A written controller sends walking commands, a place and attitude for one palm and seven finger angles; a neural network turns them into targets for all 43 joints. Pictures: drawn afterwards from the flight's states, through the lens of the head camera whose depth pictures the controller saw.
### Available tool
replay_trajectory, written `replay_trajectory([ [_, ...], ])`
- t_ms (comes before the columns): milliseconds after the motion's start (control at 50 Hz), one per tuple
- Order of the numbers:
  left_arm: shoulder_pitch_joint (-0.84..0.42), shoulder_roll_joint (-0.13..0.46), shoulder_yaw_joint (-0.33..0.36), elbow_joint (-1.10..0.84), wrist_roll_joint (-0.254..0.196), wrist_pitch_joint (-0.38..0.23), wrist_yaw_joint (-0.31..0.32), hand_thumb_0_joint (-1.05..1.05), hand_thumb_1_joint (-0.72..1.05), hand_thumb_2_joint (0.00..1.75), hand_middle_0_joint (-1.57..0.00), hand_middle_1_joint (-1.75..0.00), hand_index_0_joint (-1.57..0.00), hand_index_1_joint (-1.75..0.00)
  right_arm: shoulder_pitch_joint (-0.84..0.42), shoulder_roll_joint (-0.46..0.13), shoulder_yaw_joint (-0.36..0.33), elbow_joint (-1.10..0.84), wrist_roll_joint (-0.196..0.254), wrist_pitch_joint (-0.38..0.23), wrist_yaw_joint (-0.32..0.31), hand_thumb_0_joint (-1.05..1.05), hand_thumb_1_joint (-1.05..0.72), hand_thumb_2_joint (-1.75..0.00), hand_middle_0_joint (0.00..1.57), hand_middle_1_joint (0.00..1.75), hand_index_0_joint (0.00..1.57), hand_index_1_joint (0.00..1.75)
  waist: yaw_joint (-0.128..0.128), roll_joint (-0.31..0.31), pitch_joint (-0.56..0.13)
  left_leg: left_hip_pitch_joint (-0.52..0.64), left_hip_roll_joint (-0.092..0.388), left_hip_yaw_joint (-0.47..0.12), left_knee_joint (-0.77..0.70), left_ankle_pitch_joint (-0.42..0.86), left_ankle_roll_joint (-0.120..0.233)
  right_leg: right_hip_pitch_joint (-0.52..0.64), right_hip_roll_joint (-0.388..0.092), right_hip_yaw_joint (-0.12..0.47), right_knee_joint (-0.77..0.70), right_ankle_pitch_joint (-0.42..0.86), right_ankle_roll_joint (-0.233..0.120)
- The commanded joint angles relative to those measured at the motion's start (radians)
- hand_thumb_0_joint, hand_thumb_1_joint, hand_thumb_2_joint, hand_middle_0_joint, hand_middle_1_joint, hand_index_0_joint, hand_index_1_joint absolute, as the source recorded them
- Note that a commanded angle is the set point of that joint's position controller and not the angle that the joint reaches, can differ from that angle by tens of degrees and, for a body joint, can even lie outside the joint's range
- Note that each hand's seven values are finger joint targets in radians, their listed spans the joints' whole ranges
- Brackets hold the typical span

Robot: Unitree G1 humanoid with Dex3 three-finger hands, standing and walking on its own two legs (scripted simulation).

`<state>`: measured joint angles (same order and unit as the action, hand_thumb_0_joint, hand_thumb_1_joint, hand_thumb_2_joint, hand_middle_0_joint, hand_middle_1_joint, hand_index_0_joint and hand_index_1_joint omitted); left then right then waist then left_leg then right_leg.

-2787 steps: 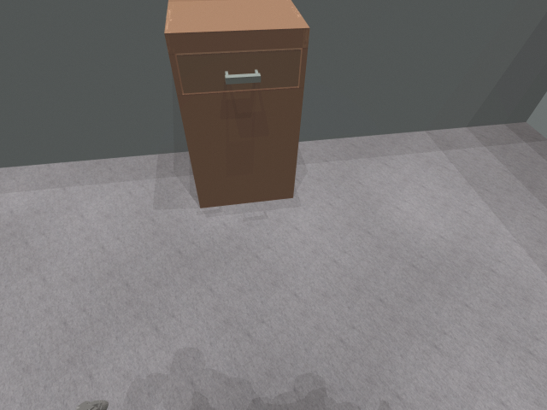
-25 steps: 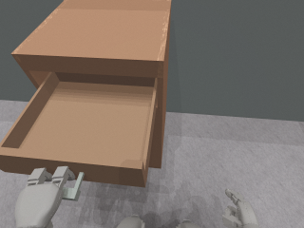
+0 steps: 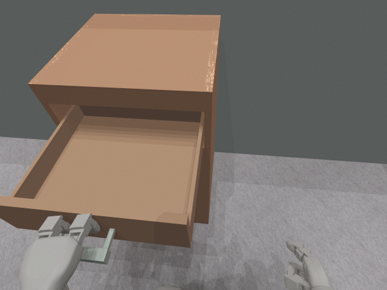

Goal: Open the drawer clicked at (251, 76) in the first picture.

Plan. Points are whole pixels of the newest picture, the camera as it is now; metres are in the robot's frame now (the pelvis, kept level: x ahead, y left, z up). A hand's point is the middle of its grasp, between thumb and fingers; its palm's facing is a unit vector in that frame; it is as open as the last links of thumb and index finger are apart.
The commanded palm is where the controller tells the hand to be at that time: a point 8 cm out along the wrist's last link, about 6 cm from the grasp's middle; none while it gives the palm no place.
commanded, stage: lift the hand off the handle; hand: left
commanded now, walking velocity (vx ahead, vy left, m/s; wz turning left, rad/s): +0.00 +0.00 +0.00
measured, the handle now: (82, 242) +0.21 +0.26 -0.02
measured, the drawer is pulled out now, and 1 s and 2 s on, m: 0.30 0.30 0.30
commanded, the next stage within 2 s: draw the hand back to the body in 1.60 s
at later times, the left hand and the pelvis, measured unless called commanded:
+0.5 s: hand (64, 257) +0.16 +0.25 +0.05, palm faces +0.01 -0.08 -1.00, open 13.6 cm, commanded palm +0.15 +0.24 +0.11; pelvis +0.01 +0.00 +0.01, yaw +0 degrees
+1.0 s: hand (52, 242) +0.18 +0.25 +0.09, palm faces +0.01 -0.07 -1.00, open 13.9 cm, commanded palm +0.15 +0.25 +0.15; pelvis +0.02 -0.01 +0.03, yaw +0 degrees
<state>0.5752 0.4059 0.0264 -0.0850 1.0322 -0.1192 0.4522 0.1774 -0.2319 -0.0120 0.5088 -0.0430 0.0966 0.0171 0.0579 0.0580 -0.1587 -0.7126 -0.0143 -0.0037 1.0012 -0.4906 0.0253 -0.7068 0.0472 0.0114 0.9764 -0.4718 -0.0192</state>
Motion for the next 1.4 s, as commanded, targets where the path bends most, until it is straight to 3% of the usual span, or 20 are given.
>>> replay_trajectory([
  [0,-0.057,0.151,0.089,-0.268,-0.017,-0.018,0.038,0.00,-0.50,0.30,-0.30,-1.20,-0.30,-1.20,-0.095,-0.108,-0.042,-0.168,-0.004,-0.054,-0.005,0.00,-0.90,-0.90,0.20,0.30,0.20,0.30,-0.014,0.017,-0.128,0.227,0.002,-0.013,-0.165,0.248,0.003,-0.006,-0.004,-0.015,-0.176,0.159,-0.045],
  [60,-0.023,0.171,0.113,-0.276,-0.016,-0.016,0.034,0.00,-0.50,0.30,-0.30,-1.20,-0.30,-1.20,-0.089,-0.107,-0.040,-0.171,-0.007,-0.056,-0.004,0.00,-0.90,-0.90,0.20,0.30,0.20,0.30,-0.003,-0.004,-0.136,0.233,0.002,-0.011,-0.167,0.269,0.005,0.017,-0.005,-0.013,-0.182,0.179,-0.044],
  [80,-0.028,0.143,0.088,-0.270,-0.018,-0.014,0.030,0.00,-0.50,0.30,-0.30,-1.20,-0.30,-1.20,-0.093,-0.105,-0.044,-0.165,-0.001,-0.056,-0.007,0.00,-0.90,-0.90,0.20,0.30,0.20,0.30,-0.016,-0.004,-0.106,0.227,0.004,-0.012,-0.172,0.261,0.008,0.024,-0.002,-0.019,-0.187,0.191,-0.044],
  [160,-0.015,0.197,0.149,-0.288,-0.020,-0.014,0.025,0.00,-0.50,0.30,-0.30,-1.20,-0.30,-1.20,-0.095,-0.105,-0.038,-0.170,-0.003,-0.052,-0.004,0.00,-0.90,-0.90,0.20,0.30,0.20,0.30,0.004,0.000,-0.125,0.237,0.000,-0.007,-0.180,0.277,0.003,0.044,-0.004,0.001,-0.194,0.208,-0.046],
  [180,0.003,0.162,0.118,-0.284,-0.029,-0.011,0.019,0.00,-0.50,0.30,-0.30,-1.20,-0.30,-1.20,-0.097,-0.101,-0.041,-0.169,0.005,-0.052,-0.005,0.00,-0.90,-0.90,0.20,0.30,0.20,0.30,-0.006,0.005,-0.102,0.233,0.002,-0.007,-0.185,0.272,0.007,0.060,-0.005,-0.015,-0.198,0.217,-0.043],
  [200,-0.014,0.189,0.143,-0.304,-0.029,-0.017,0.016,0.00,-0.50,0.30,-0.30,-1.20,-0.30,-1.20,-0.093,-0.104,-0.042,-0.170,0.001,-0.053,-0.003,0.00,-0.90,-0.90,0.20,0.30,0.20,0.30,0.000,0.005,-0.122,0.246,0.001,-0.008,-0.182,0.282,0.003,0.046,-0.004,0.001,-0.200,0.212,-0.045],
  [280,0.013,0.163,0.123,-0.308,-0.047,-0.008,0.000,0.00,-0.50,0.30,-0.30,-1.20,-0.30,-1.20,-0.097,-0.102,-0.044,-0.172,0.010,-0.050,-0.004,0.00,-0.90,-0.90,0.20,0.30,0.20,0.30,-0.007,0.004,-0.086,0.243,0.005,-0.009,-0.199,0.275,0.006,0.070,-0.004,-0.011,-0.211,0.220,-0.041],
  [360,0.054,0.198,0.163,-0.336,-0.050,-0.010,-0.007,0.00,-0.50,0.30,-0.30,-1.20,-0.30,-1.20,-0.090,-0.103,-0.040,-0.181,0.005,-0.052,0.001,0.00,-0.90,-0.90,0.20,0.30,0.20,0.30,0.014,-0.004,-0.119,0.263,0.004,-0.008,-0.204,0.310,0.003,0.086,-0.005,0.007,-0.217,0.238,-0.043],
  [380,0.059,0.161,0.125,-0.337,-0.055,-0.007,-0.012,0.00,-0.50,0.30,-0.30,-1.20,-0.30,-1.20,-0.096,-0.101,-0.043,-0.181,0.012,-0.052,-0.001,0.00,-0.90,-0.90,0.20,0.30,0.20,0.30,0.001,0.002,-0.089,0.255,0.007,-0.007,-0.210,0.303,0.006,0.094,-0.007,-0.006,-0.220,0.244,-0.040],
  [480,0.021,0.183,0.145,-0.337,-0.061,0.003,-0.028,0.00,-0.50,0.30,-0.30,-1.20,-0.30,-1.20,-0.097,-0.102,-0.042,-0.184,0.016,-0.050,-0.006,0.00,-0.90,-0.90,0.20,0.30,0.20,0.30,-0.002,-0.021,-0.041,0.242,0.005,-0.007,-0.229,0.238,0.011,0.096,-0.012,-0.001,-0.248,0.201,-0.037],
  [560,0.025,0.201,0.160,-0.348,-0.065,0.012,-0.047,0.00,-0.50,0.30,-0.30,-1.20,-0.30,-1.20,-0.093,-0.100,-0.039,-0.188,0.015,-0.054,-0.004,0.00,-0.90,-0.90,0.20,0.30,0.20,0.30,0.011,-0.019,-0.078,0.272,0.003,-0.004,-0.237,0.251,0.008,0.109,-0.012,0.015,-0.262,0.204,-0.037],
  [580,0.018,0.180,0.138,-0.343,-0.073,0.017,-0.053,0.00,-0.50,0.30,-0.30,-1.20,-0.30,-1.20,-0.099,-0.099,-0.041,-0.186,0.023,-0.054,-0.008,0.00,-0.90,-0.90,0.20,0.30,0.20,0.30,-0.002,-0.016,-0.041,0.263,0.004,-0.002,-0.243,0.236,0.013,0.120,-0.014,0.009,-0.271,0.209,-0.035],
  [660,0.043,0.239,0.198,-0.342,-0.078,0.027,-0.079,0.00,-0.50,0.30,-0.30,-1.20,-0.30,-1.20,-0.098,-0.099,-0.035,-0.185,0.022,-0.057,-0.013,0.00,-0.90,-0.90,0.20,0.30,0.20,0.30,0.024,-0.032,-0.073,0.278,0.002,0.003,-0.261,0.266,0.012,0.169,-0.015,0.029,-0.290,0.252,-0.034],
  [780,0.035,0.221,0.182,-0.379,-0.106,0.016,-0.109,0.00,-0.50,0.30,-0.30,-1.20,-0.30,-1.20,-0.102,-0.100,-0.034,-0.183,0.027,-0.063,-0.019,0.00,-0.90,-0.90,0.20,0.30,0.20,0.30,0.011,-0.001,-0.037,0.298,0.003,0.002,-0.284,0.278,0.015,0.198,-0.020,0.035,-0.318,0.278,-0.030],
  [880,0.041,0.251,0.226,-0.376,-0.119,0.002,-0.116,0.00,-0.50,0.30,-0.30,-1.20,-0.30,-1.20,-0.097,-0.102,-0.038,-0.176,0.025,-0.069,-0.025,0.00,-0.90,-0.90,0.20,0.30,0.20,0.30,0.011,-0.035,-0.021,0.309,0.001,0.002,-0.291,0.281,0.016,0.210,-0.022,0.045,-0.342,0.295,-0.025],
  [960,0.072,0.264,0.248,-0.412,-0.127,-0.005,-0.121,0.00,-0.50,0.30,-0.30,-1.20,-0.30,-1.20,-0.092,-0.104,-0.041,-0.178,0.023,-0.073,-0.020,0.00,-0.90,-0.90,0.20,0.30,0.20,0.30,0.029,-0.011,-0.078,0.352,0.004,0.005,-0.297,0.350,0.011,0.239,-0.023,0.040,-0.341,0.349,-0.025],
  [1020,0.075,0.253,0.238,-0.410,-0.137,0.000,-0.129,0.00,-0.50,0.30,-0.30,-1.20,-0.30,-1.20,-0.101,-0.105,-0.042,-0.174,0.027,-0.070,-0.023,0.00,-0.90,-0.90,0.20,0.30,0.20,0.30,0.019,-0.018,-0.034,0.342,0.007,0.002,-0.308,0.349,0.012,0.244,-0.025,0.037,-0.350,0.358,-0.022],
  [1180,0.076,0.240,0.215,-0.475,-0.152,0.014,-0.158,0.00,-0.50,0.30,-0.30,-1.20,-0.30,-1.20,-0.101,-0.108,-0.038,-0.184,0.029,-0.068,-0.019,0.00,-0.90,-0.90,0.20,0.30,0.20,0.30,0.021,-0.008,-0.038,0.384,0.021,-0.002,-0.338,0.403,0.008,0.265,-0.029,0.019,-0.366,0.362,-0.017],
  [1260,0.109,0.272,0.246,-0.498,-0.153,0.029,-0.173,0.00,-0.50,0.30,-0.30,-1.20,-0.30,-1.20,-0.104,-0.112,-0.033,-0.192,0.031,-0.060,-0.013,0.00,-0.90,-0.90,0.20,0.30,0.20,0.30,0.042,-0.006,-0.064,0.407,0.026,0.004,-0.351,0.437,0.005,0.288,-0.031,0.016,-0.380,0.386,-0.014],
  [1380,0.054,0.242,0.203,-0.526,-0.172,0.043,-0.197,0.00,-0.50,0.30,-0.30,-1.20,-0.30,-1.20,-0.110,-0.110,-0.027,-0.192,0.038,-0.059,-0.017,0.00,-0.90,-0.90,0.20,0.30,0.20,0.30,0.017,-0.009,0.006,0.414,0.037,-0.005,-0.382,0.387,0.005,0.275,-0.031,0.002,-0.407,0.311,-0.012],
])
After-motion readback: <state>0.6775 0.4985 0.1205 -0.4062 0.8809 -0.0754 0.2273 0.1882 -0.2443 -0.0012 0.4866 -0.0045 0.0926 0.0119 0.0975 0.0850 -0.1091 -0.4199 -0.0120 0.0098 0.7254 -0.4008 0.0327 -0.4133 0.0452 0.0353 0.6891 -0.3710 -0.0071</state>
